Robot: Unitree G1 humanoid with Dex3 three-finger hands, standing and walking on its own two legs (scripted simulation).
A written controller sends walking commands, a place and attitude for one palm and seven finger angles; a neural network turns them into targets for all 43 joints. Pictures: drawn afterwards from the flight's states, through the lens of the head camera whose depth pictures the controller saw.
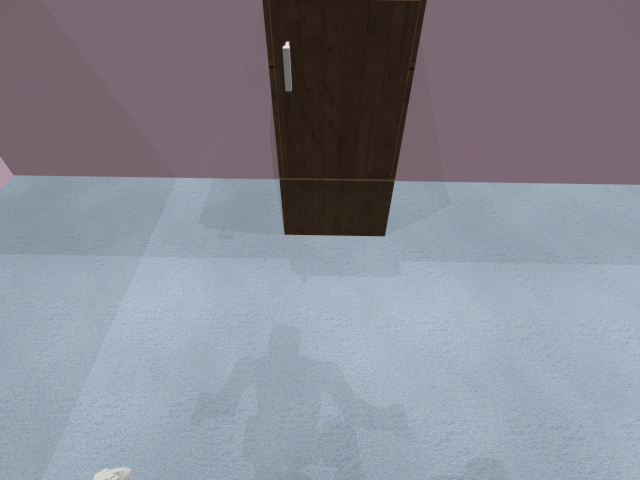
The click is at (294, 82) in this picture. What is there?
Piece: cupboard door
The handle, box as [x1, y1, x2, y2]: [282, 42, 291, 91]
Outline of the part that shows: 286,42 282,48 285,90 291,91 289,44 288,42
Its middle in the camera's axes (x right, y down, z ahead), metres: -0.10 -0.51 +1.14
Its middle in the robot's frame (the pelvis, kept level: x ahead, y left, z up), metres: +1.19 +0.16 +0.00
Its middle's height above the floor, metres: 0.77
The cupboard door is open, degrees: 0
